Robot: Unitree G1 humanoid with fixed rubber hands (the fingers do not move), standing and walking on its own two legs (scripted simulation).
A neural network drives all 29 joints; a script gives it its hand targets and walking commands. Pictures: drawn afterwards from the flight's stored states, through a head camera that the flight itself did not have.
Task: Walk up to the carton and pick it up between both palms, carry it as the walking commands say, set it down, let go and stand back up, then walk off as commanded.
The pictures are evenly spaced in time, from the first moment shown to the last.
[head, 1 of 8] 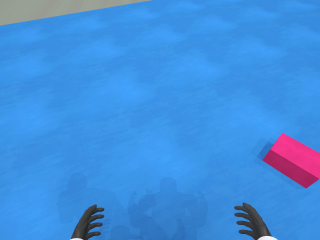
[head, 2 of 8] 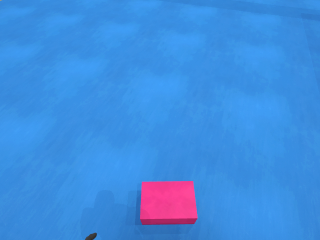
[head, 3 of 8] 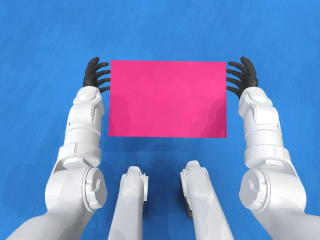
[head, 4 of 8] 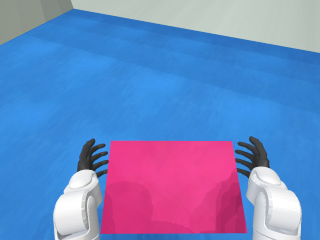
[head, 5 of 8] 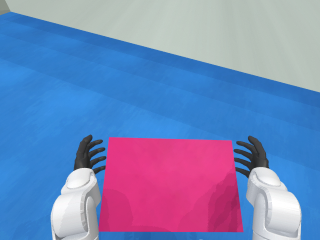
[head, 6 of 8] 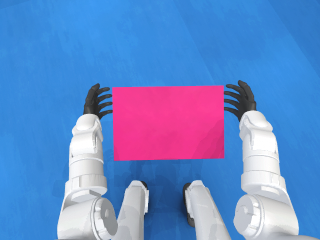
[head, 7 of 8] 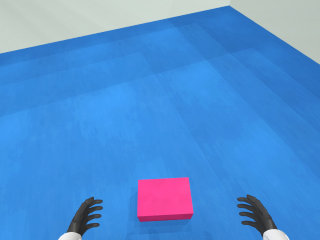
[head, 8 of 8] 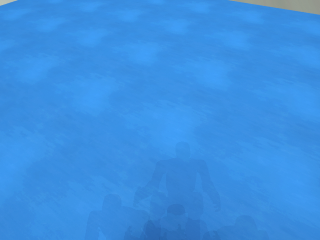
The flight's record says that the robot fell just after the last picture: no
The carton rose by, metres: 0.71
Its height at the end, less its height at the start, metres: +0.00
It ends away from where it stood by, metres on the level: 1.94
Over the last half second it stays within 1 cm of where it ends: yes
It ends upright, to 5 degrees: yes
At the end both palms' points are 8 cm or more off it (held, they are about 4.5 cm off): yes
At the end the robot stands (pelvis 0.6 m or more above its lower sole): yes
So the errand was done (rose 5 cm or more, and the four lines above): yes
